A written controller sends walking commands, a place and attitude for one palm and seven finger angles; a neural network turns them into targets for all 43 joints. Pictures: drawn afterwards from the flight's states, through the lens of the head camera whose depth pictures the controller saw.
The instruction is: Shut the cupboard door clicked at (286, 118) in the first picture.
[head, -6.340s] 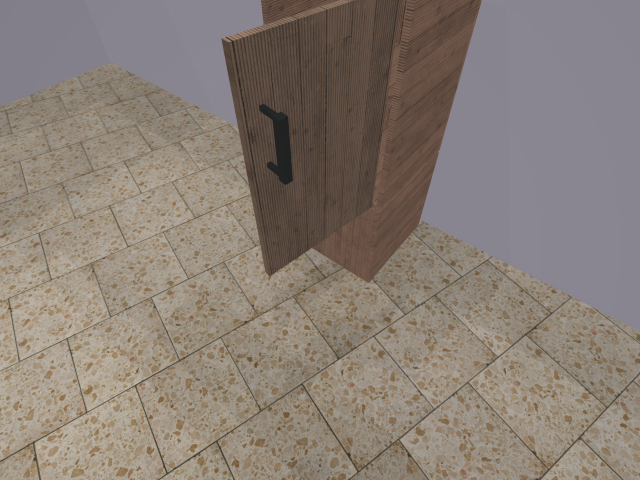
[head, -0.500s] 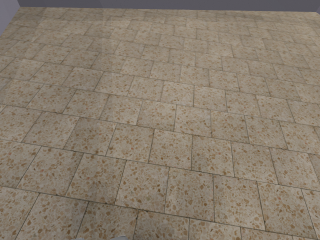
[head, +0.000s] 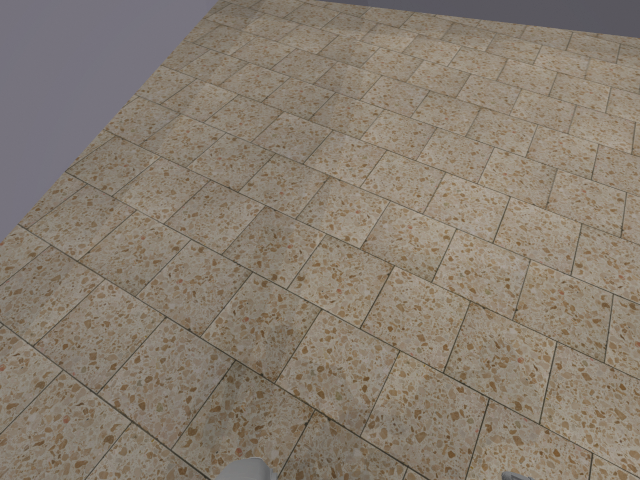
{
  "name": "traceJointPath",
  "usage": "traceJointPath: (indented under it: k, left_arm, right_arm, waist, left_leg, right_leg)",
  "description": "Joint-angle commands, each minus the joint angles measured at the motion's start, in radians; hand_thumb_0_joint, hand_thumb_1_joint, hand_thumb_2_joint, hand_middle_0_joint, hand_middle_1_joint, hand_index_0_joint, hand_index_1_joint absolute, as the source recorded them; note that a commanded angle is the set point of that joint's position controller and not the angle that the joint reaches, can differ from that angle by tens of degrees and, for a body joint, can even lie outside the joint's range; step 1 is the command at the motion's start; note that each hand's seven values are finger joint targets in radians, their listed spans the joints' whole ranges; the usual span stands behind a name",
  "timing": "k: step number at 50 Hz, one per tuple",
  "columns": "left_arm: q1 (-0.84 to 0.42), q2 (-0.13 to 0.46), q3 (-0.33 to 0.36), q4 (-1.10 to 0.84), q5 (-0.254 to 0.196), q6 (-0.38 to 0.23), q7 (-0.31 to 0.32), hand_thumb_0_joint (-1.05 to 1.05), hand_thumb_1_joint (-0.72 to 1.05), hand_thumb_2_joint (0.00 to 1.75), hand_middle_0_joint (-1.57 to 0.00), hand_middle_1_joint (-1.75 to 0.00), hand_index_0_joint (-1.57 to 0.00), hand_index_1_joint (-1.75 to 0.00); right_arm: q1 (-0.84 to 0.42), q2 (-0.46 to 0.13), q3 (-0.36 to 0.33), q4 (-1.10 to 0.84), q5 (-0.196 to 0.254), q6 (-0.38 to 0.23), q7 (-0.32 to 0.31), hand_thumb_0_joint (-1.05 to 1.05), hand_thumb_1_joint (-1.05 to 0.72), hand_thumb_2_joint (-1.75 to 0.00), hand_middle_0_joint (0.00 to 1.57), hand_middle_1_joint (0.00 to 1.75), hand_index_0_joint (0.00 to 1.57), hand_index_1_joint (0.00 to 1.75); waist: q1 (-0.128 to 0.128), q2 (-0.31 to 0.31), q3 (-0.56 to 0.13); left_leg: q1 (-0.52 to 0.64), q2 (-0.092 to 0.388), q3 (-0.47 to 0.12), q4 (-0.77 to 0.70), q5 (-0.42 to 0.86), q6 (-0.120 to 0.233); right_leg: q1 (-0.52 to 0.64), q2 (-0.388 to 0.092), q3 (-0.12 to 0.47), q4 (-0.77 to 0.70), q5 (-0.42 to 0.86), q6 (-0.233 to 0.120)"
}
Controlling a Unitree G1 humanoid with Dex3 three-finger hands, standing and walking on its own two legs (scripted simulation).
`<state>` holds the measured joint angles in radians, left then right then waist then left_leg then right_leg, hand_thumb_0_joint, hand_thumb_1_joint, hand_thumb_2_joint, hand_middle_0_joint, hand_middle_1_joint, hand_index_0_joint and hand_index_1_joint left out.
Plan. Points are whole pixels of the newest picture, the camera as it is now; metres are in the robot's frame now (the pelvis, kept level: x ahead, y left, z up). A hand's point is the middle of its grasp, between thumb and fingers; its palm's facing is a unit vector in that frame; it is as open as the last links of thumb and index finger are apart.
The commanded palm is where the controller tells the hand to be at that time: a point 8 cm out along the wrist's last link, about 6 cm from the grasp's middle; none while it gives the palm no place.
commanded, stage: walk to a spot facing it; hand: left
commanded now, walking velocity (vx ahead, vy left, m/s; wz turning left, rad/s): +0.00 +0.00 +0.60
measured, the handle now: out of the picture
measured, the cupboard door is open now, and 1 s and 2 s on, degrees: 80 80 80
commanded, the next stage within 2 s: none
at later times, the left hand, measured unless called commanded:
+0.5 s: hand out of the picture +0.03 +0.18 -0.15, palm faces +0.31 -0.90 -0.30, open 7.3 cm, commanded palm none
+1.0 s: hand out of the picture -0.02 +0.19 -0.16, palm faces +0.58 -0.77 -0.26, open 7.4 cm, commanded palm none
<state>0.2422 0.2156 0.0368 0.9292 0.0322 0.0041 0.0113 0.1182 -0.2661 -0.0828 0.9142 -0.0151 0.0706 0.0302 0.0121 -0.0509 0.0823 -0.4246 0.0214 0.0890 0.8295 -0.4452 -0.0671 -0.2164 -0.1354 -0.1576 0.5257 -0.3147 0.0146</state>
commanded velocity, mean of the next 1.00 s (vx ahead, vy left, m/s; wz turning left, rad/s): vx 0.00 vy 0.00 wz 0.60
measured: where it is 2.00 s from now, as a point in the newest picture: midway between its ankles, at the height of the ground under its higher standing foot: outside the picture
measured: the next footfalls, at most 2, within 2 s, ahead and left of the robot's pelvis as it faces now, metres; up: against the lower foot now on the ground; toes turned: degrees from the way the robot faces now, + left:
left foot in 0.08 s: +0.05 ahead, +0.13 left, +0.00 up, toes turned +9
right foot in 0.38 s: +0.08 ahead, -0.15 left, +0.00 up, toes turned +12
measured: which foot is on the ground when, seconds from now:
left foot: up 0.00-0.06, down 0.08-0.38, up 0.40-0.70, down 0.72-1.00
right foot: down 0.00-0.08, up 0.10-0.36, down 0.38-0.72, up 0.74-1.00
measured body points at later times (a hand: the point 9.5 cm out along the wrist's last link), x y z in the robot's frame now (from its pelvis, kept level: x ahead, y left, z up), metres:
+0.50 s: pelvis +0.01 -0.05 -0.01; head +0.06 -0.05 +0.44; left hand +0.02 +0.23 -0.13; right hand +0.17 -0.27 -0.16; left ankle -0.03 +0.08 -0.67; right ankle +0.04 -0.16 -0.74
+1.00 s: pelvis +0.02 -0.05 +0.00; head +0.06 -0.01 +0.44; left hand -0.05 +0.23 -0.14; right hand +0.24 -0.21 -0.14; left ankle -0.03 +0.06 -0.74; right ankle +0.10 -0.18 -0.70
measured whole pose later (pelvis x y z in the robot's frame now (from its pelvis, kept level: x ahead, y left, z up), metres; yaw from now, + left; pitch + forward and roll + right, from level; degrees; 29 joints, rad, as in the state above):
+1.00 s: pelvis +0.02 -0.05 +0.00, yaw +36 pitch +2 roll +0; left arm 0.13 0.26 0.07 0.89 0.02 0.05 0.00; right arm 0.17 -0.21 -0.05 0.91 -0.03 0.04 0.01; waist -0.01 -0.01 0.09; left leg -0.32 -0.01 -0.06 0.51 -0.22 0.00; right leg -0.43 -0.06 0.00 0.90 -0.44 0.08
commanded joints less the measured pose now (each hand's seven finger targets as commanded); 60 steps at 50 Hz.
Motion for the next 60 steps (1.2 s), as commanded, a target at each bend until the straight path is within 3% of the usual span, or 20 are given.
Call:
traceJointPath:
  k: [1,2,3,4,5,9,17,19,25,30,34,35,36,38,42,52,53,54,55,60]
  left_arm:
    - [0.04,0.232,0.065,-0.045,-0.011,-0.015,0.011,0.0,0.9,0.9,-0.2,-0.3,-0.2,-0.3]
    - [0.016,0.225,0.064,-0.052,-0.019,-0.012,0.006,0.0,0.9,0.9,-0.2,-0.3,-0.2,-0.3]
    - [0.009,0.187,0.057,-0.074,-0.022,-0.008,0.001,0.0,0.9,0.9,-0.2,-0.3,-0.2,-0.3]
    - [-0.032,0.118,0.038,-0.117,-0.028,-0.003,-0.002,0.0,0.9,0.9,-0.2,-0.3,-0.2,-0.3]
    - [-0.089,0.143,0.039,-0.136,-0.018,0.013,0.007,0.0,0.9,0.9,-0.2,-0.3,-0.2,-0.3]
    - [-0.068,0.133,0.051,-0.098,-0.011,0.029,-0.003,0.0,0.9,0.9,-0.2,-0.3,-0.2,-0.3]
    - [0.055,0.126,0.059,-0.076,-0.018,0.015,-0.001,0.0,0.9,0.9,-0.2,-0.3,-0.2,-0.3]
    - [0.093,0.286,0.09,-0.085,0.006,-0.003,0.014,0.0,0.9,0.9,-0.2,-0.3,-0.2,-0.3]
    - [-0.047,0.162,0.046,-0.125,-0.008,-0.012,0.02,0.0,0.9,0.9,-0.2,-0.3,-0.2,-0.3]
    - [0.047,0.217,0.063,-0.083,-0.003,-0.014,0.019,0.0,0.9,0.9,-0.2,-0.3,-0.2,-0.3]
    - [0.008,0.215,0.071,-0.083,-0.015,-0.007,0.009,0.0,0.9,0.9,-0.2,-0.3,-0.2,-0.3]
    - [-0.004,0.186,0.068,-0.096,-0.022,-0.002,0.005,0.0,0.9,0.9,-0.2,-0.3,-0.2,-0.3]
    - [-0.033,0.113,0.049,-0.136,-0.029,0.004,-0.002,0.0,0.9,0.9,-0.2,-0.3,-0.2,-0.3]
    - [-0.131,0.125,0.042,-0.178,-0.018,0.019,0.005,0.0,0.9,0.9,-0.2,-0.3,-0.2,-0.3]
    - [-0.085,0.12,0.053,-0.107,-0.014,0.03,-0.004,0.0,0.9,0.9,-0.2,-0.3,-0.2,-0.3]
    - [0.002,0.118,0.053,-0.093,-0.024,0.013,0.003,0.0,0.9,0.9,-0.2,-0.3,-0.2,-0.3]
    - [0.053,0.18,0.066,-0.089,-0.015,0.001,0.01,0.0,0.9,0.9,-0.2,-0.3,-0.2,-0.3]
    - [0.061,0.278,0.086,-0.088,0.0,-0.007,0.019,0.0,0.9,0.9,-0.2,-0.3,-0.2,-0.3]
    - [0.04,0.278,0.076,-0.098,-0.008,-0.007,0.023,0.0,0.9,0.9,-0.2,-0.3,-0.2,-0.3]
    - [-0.033,0.154,0.04,-0.114,-0.016,-0.016,0.022,0.0,0.9,0.9,-0.2,-0.3,-0.2,-0.3]
  right_arm:
    - [-0.018,-0.041,0.009,-0.094,0.006,-0.036,-0.004,0.0,-0.9,-0.9,0.2,0.3,0.2,0.3]
    - [0.032,-0.072,0.0,-0.081,0.003,-0.04,-0.005,0.0,-0.9,-0.9,0.2,0.3,0.2,0.3]
    - [0.086,-0.15,-0.019,-0.074,-0.002,-0.047,-0.009,0.0,-0.9,-0.9,0.2,0.3,0.2,0.3]
    - [0.168,-0.259,-0.048,-0.066,-0.006,-0.049,-0.02,0.0,-0.9,-0.9,0.2,0.3,0.2,0.3]
    - [0.206,-0.273,-0.05,-0.04,-0.005,-0.041,-0.027,0.0,-0.9,-0.9,0.2,0.3,0.2,0.3]
    - [0.011,-0.184,-0.025,-0.09,-0.008,-0.047,-0.044,0.0,-0.9,-0.9,0.2,0.3,0.2,0.3]
    - [-0.054,-0.178,-0.038,-0.116,-0.006,-0.027,-0.034,0.0,-0.9,-0.9,0.2,0.3,0.2,0.3]
    - [-0.064,-0.054,-0.022,-0.154,0.005,-0.029,-0.023,0.0,-0.9,-0.9,0.2,0.3,0.2,0.3]
    - [-0.037,-0.043,-0.011,-0.099,0.002,-0.013,0.001,0.0,-0.9,-0.9,0.2,0.3,0.2,0.3]
    - [-0.078,-0.01,0.009,-0.107,0.008,-0.025,0.006,0.0,-0.9,-0.9,0.2,0.3,0.2,0.3]
    - [0.019,-0.052,0.001,-0.087,0.005,-0.035,0.0,0.0,-0.9,-0.9,0.2,0.3,0.2,0.3]
    - [0.091,-0.114,-0.016,-0.071,0.0,-0.045,-0.005,0.0,-0.9,-0.9,0.2,0.3,0.2,0.3]
    - [0.17,-0.231,-0.046,-0.063,-0.007,-0.049,-0.014,0.0,-0.9,-0.9,0.2,0.3,0.2,0.3]
    - [0.192,-0.25,-0.046,-0.047,-0.009,-0.042,-0.03,0.0,-0.9,-0.9,0.2,0.3,0.2,0.3]
    - [0.057,-0.164,-0.02,-0.071,-0.006,-0.055,-0.049,0.0,-0.9,-0.9,0.2,0.3,0.2,0.3]
    - [0.003,-0.171,-0.039,-0.087,-0.005,-0.035,-0.039,0.0,-0.9,-0.9,0.2,0.3,0.2,0.3]
    - [-0.01,-0.127,-0.034,-0.101,0.006,-0.035,-0.033,0.0,-0.9,-0.9,0.2,0.3,0.2,0.3]
    - [-0.009,-0.054,-0.024,-0.125,0.009,-0.036,-0.027,0.0,-0.9,-0.9,0.2,0.3,0.2,0.3]
    - [-0.031,-0.102,-0.03,-0.125,0.0,-0.034,-0.022,0.0,-0.9,-0.9,0.2,0.3,0.2,0.3]
    - [-0.018,-0.052,-0.014,-0.081,0.001,-0.014,-0.003,0.0,-0.9,-0.9,0.2,0.3,0.2,0.3]
  waist:
    - [0.0,-0.138,-0.15]
    - [-0.035,-0.09,-0.165]
    - [-0.064,0.083,-0.217]
    - [-0.116,0.358,-0.233]
    - [-0.121,0.248,-0.235]
    - [-0.038,0.276,-0.123]
    - [0.032,0.178,-0.111]
    - [0.071,-0.307,-0.105]
    - [-0.011,-0.18,-0.082]
    - [0.04,-0.143,-0.117]
    - [-0.018,-0.102,-0.145]
    - [-0.06,0.046,-0.194]
    - [-0.104,0.36,-0.211]
    - [-0.105,0.2,-0.165]
    - [-0.034,0.246,-0.135]
    - [0.017,0.193,-0.149]
    - [0.047,0.048,-0.165]
    - [0.058,-0.266,-0.134]
    - [0.054,-0.239,-0.114]
    - [-0.009,-0.183,-0.082]
  left_leg:
    - [0.116,-0.031,0.045,-0.271,0.143,0.02]
    - [0.242,-0.023,0.028,-0.365,0.268,0.034]
    - [0.419,0.13,-0.157,-0.407,0.472,0.094]
    - [0.511,0.399,-0.506,-0.435,0.877,0.262]
    - [0.468,0.431,-0.49,-0.419,0.871,0.328]
    - [0.226,0.232,-0.325,-0.47,0.451,0.212]
    - [-0.028,0.123,-0.353,-0.383,0.195,0.153]
    - [-0.249,-0.101,-0.089,0.063,-0.121,0.018]
    - [-0.139,0.015,-0.06,0.249,-0.01,-0.006]
    - [-0.043,-0.007,0.02,-0.058,-0.006,0.0]
    - [0.188,-0.014,0.02,-0.326,0.194,0.028]
    - [0.356,0.077,-0.101,-0.409,0.369,0.07]
    - [0.481,0.359,-0.492,-0.455,0.716,0.222]
    - [0.366,0.407,-0.475,-0.462,0.63,0.317]
    - [0.268,0.212,-0.332,-0.477,0.516,0.21]
    - [0.069,0.13,-0.39,-0.38,0.383,0.166]
    - [-0.06,0.051,-0.327,-0.261,0.244,0.109]
    - [-0.222,-0.102,-0.12,-0.003,-0.077,0.02]
    - [-0.187,-0.045,-0.146,0.229,-0.175,0.027]
    - [-0.182,0.004,-0.083,0.298,0.002,-0.012]
  right_leg:
    - [0.14,-0.205,0.075,0.032,0.695,-0.069]
    - [0.056,-0.19,0.039,0.112,0.621,-0.029]
    - [-0.126,-0.124,-0.004,0.281,0.365,0.03]
    - [-0.369,0.009,-0.005,0.517,-0.314,0.097]
    - [-0.391,0.01,0.128,0.627,-0.342,0.077]
    - [-0.328,0.025,0.161,0.594,-0.133,0.073]
    - [0.084,0.112,0.102,-0.008,0.021,0.047]
    - [0.167,-0.315,0.57,-0.328,-0.074,-0.107]
    - [0.081,-0.179,0.163,-0.171,0.478,-0.117]
    - [0.192,-0.219,0.121,-0.09,0.63,-0.122]
    - [0.075,-0.206,0.048,0.043,0.501,-0.05]
    - [-0.064,-0.164,0.0,0.206,0.358,0.005]
    - [-0.348,-0.005,-0.029,0.447,-0.26,0.091]
    - [-0.393,-0.005,0.141,0.632,-0.286,0.065]
    - [-0.34,0.031,0.166,0.615,-0.098,0.068]
    - [0.073,0.121,0.117,-0.023,0.034,0.05]
    - [0.216,0.004,0.239,-0.198,0.026,0.023]
    - [0.251,-0.288,0.531,-0.294,0.055,-0.088]
    - [0.103,-0.372,0.544,-0.289,0.143,-0.163]
    - [0.153,-0.169,0.172,-0.158,0.623,-0.113]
